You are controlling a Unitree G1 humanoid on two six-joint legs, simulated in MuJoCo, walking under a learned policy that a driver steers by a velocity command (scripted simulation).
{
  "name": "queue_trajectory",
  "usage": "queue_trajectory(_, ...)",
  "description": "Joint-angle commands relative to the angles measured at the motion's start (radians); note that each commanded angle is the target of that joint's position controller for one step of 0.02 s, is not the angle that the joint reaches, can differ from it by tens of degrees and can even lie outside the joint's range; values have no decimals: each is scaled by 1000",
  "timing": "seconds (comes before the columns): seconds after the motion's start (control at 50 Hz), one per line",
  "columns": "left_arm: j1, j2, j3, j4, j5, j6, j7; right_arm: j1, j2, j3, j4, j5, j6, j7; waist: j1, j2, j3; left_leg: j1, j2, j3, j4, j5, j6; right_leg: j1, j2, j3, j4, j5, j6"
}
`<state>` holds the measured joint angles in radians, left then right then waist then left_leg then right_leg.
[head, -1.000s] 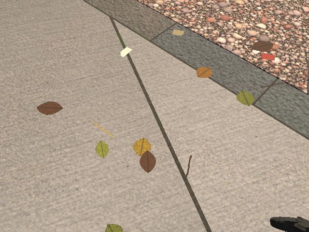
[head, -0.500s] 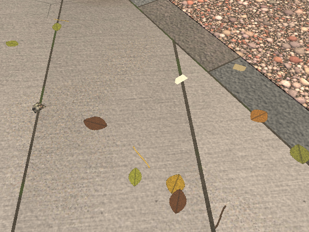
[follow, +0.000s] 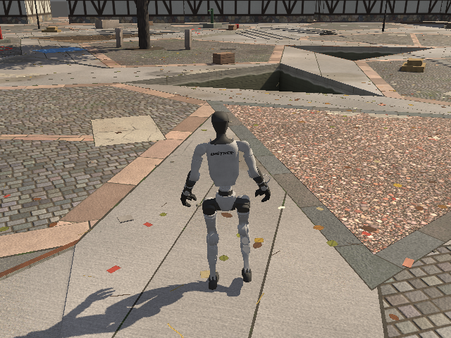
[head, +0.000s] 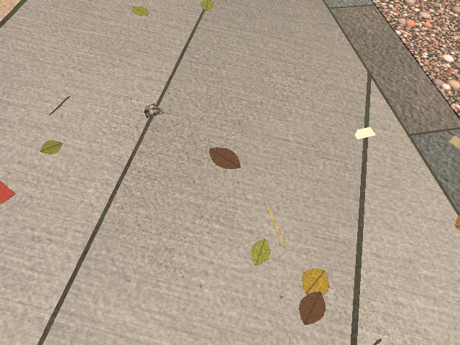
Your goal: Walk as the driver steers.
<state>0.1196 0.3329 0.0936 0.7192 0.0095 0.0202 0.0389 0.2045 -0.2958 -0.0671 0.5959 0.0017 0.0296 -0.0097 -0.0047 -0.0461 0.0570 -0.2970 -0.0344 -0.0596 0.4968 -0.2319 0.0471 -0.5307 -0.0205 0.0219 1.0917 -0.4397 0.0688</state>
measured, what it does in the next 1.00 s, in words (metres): walks ahead: right foot, then left foot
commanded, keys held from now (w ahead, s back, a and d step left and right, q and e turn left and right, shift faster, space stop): q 0.20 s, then no key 0.04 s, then w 0.76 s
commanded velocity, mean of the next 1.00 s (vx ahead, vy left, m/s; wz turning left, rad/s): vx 0.27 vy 0.00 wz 0.26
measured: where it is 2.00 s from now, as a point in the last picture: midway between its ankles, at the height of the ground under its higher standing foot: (164, 322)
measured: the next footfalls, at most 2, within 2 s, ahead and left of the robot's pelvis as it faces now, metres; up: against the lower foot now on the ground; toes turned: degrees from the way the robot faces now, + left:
right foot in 0.32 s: +0.07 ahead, -0.13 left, +0.00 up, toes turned +15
left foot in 0.72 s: +0.17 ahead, +0.17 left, +0.00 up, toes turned +13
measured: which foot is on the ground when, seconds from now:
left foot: down 0.00-0.32, up 0.34-0.70, down 0.72-1.00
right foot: up 0.00-0.30, down 0.32-0.72, up 0.74-1.00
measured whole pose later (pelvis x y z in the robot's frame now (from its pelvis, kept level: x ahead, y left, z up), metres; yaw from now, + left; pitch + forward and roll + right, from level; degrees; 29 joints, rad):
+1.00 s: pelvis +0.21 +0.09 +0.01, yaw +13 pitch +1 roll +1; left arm 0.18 0.31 0.05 0.71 -0.01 -0.07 -0.02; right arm 0.39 -0.26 -0.04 0.76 0.00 -0.08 0.02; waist -0.05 -0.06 0.01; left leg -0.05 -0.06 0.02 0.24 -0.22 0.07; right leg -0.67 -0.11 0.03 0.90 -0.08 0.02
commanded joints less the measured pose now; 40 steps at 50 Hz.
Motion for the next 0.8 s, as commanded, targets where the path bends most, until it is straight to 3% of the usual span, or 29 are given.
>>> queue_trajectory(0.02, -4, 76, 22, -67, -4, -18, -1, -51, -157, -41, -74, 1, -14, -20, 17, 182, -154, 164, 218, -252, -144, 413, 179, -66, 10, 42, 33, 82, 18)
queue_trajectory(0.1, -50, 47, 8, -81, -8, -22, -8, -28, -177, -50, -64, 6, -7, -29, -8, 186, -147, 189, 204, -305, -129, 318, 178, -36, 30, 56, -184, 98, 27)
queue_trajectory(0.16, -60, 50, 7, -86, -13, -28, -17, -35, -191, -56, -67, 4, 0, -24, -18, 201, -136, 147, 203, -371, -124, 247, 185, 36, 47, 67, -293, 71, 20)
queue_trajectory(0.24, -29, 61, 10, -82, -21, -41, -32, -59, -184, -53, -69, 7, 8, -14, -18, 213, -152, 147, 199, -438, -88, 304, 179, 129, 56, 63, -416, 58, 0)
queue_trajectory(0.3, 39, 33, 4, -63, -19, -53, -46, -73, -140, -31, -60, 18, 12, -16, 28, 185, -165, 34, 124, -418, -79, -74, 121, 351, 50, 17, -680, 229, -48)
queue_trajectory(0.32, 66, 49, 5, -62, -5, -57, -43, -39, -93, -14, -50, 8, 7, -16, 27, 113, -166, -69, 69, -365, -11, -268, 70, 465, -38, 93, -717, 200, -85)
queue_trajectory(0.34, 113, 118, 14, -63, 15, -58, -39, 0, -42, 2, -52, -3, -2, -14, 11, -83, -160, -229, -70, -183, 230, -388, 0, 542, -213, 328, -790, 2, -184)
queue_trajectory(0.36, 163, 181, 34, -42, 28, -69, -48, -64, -114, -20, -88, 11, -20, -20, 47, -198, -55, -391, -94, -126, 406, -401, -25, 446, -344, 615, -915, -214, -329)
queue_trajectory(0.38, 124, 143, 24, -49, 15, -83, -45, -74, -166, -38, -74, 15, -33, -24, 32, -136, 19, -432, -33, -156, 512, -314, -34, 406, -347, 612, -933, -300, -340)
queue_trajectory(0.4, 97, 107, 13, -47, -4, -87, -34, -49, -169, -42, -50, 9, -37, -20, 12, -119, 36, -450, -17, -142, 542, -237, -47, 416, -299, 535, -931, -269, -303)
queue_trajectory(0.44, 109, 84, 2, -39, -20, -85, -20, -40, -138, -37, -30, -2, -47, -9, 19, -99, 23, -473, 21, -87, 555, -128, -73, 472, -242, 421, -932, -156, -261)
queue_trajectory(0.5, 172, 84, -1, -24, -15, -89, -16, -105, -69, -14, -36, 5, -74, 8, 59, -89, 10, -430, 56, 16, 467, -14, -89, 462, -188, 283, -950, 24, -255)
queue_trajectory(0.56, 208, 108, 4, -13, -24, -86, -20, -168, -27, 5, -50, 10, -93, 17, 93, -106, 2, -304, 60, 60, 257, 20, -92, 420, -169, 198, -944, 142, -252)
queue_trajectory(0.64, 250, 147, 11, 4, -38, -82, -37, -169, -58, 0, -47, 26, -105, 35, 91, -115, 6, -145, 46, 83, 92, 14, -66, 371, -213, 200, -919, 149, -265)
queue_trajectory(0.7, 240, 131, 1, 11, -43, -75, -41, -30, -96, -20, -1, 30, -106, 33, -2, -78, -29, 108, 20, 101, -26, 63, -15, 302, -205, 171, -813, 244, -224)
queue_trajectory(0.72, 239, 94, -13, 12, -33, -78, -43, 87, -132, -39, 27, 32, -106, 23, -64, -42, -93, 278, 42, 65, -47, 50, 13, 246, -154, 110, -652, 334, -188)
queue_trajectory(0.74, 217, 11, -44, -24, -5, -85, -45, 252, -205, -55, 46, 14, -103, 10, -128, 146, -231, 503, 266, -209, -90, -35, 82, 92, -70, 18, -291, 188, -125)
queue_trajectory(0.76, 252, -10, -48, -68, -29, -104, -36, 296, -285, -70, 60, 1, -104, 23, -98, 390, -279, 597, 426, -638, -238, -306, 221, -184, 45, 12, -21, -111, -88)
queue_trajectory(0.78, 208, 101, -19, -57, -48, -114, -34, 245, -189, -42, 58, 6, -113, 31, -102, 249, -175, 518, 408, -624, -276, -396, 216, -274, -15, 77, 101, -78, -94)
queue_trajectory(0.8, 167, 116, -13, -62, -56, -119, -41, 195, -143, -26, 56, 5, -117, 32, -78, 218, -84, 441, 371, -502, -278, -332, 193, -305, -53, 69, 111, 20, -113)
